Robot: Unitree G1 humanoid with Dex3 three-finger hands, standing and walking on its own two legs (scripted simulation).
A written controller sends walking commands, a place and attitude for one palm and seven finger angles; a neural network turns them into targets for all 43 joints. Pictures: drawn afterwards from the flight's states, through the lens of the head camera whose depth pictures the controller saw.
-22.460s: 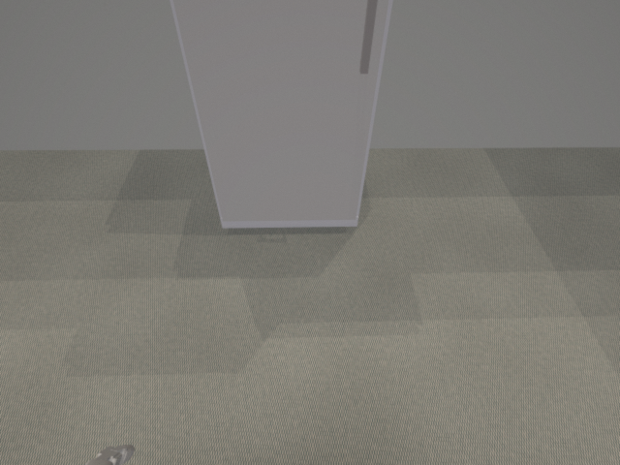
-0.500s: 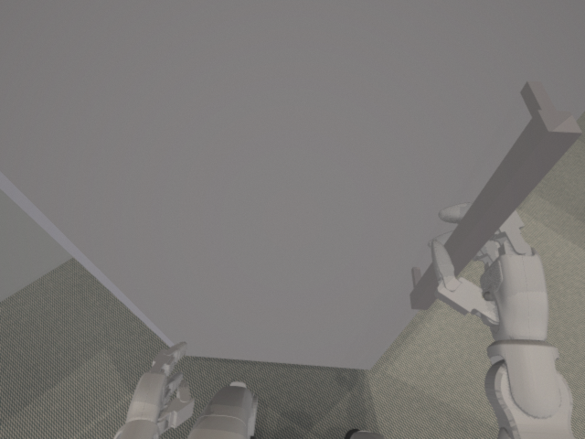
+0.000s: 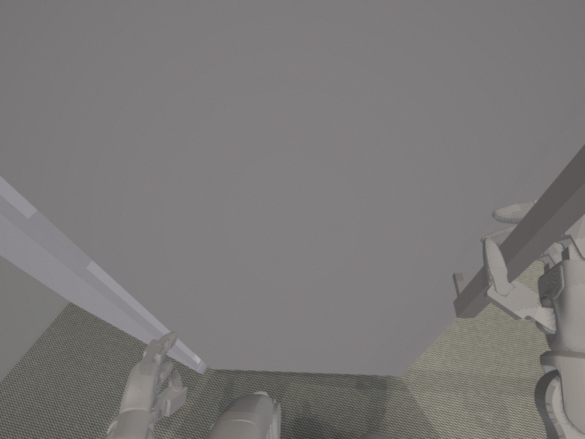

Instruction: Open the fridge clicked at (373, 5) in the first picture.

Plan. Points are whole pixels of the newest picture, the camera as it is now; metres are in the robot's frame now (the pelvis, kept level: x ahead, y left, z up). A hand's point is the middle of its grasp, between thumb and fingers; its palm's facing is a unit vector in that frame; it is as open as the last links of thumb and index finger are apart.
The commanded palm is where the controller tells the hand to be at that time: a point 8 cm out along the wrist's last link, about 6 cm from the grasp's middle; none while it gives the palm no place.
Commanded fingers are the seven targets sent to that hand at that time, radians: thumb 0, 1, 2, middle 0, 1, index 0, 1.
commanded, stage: walk backward, drawing the door open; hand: right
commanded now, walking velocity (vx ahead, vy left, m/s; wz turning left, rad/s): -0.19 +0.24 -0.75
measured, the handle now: (514, 231) +0.31 -0.20 +0.16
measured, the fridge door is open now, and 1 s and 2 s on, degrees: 67 72 78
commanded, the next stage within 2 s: stop walking and hold the door back in 0.14 s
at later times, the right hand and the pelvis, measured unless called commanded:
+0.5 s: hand (498, 385) +0.17 -0.16 +0.14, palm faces +0.55 +0.79 -0.26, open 6.0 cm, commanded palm +0.15 -0.21 +0.13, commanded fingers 0.00 -0.90 -0.90 0.45 1.40 0.45 1.40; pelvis -0.06 +0.14 +0.01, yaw -17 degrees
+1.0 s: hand (492, 308) +0.23 -0.17 +0.15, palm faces +0.50 +0.83 -0.23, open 5.5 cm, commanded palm +0.17 -0.21 +0.13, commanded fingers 0.00 -0.90 -0.90 0.45 1.40 0.45 1.40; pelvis -0.11 +0.15 +0.00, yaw -16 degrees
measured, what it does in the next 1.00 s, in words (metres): steps to the left, turning right: left foot, then right foot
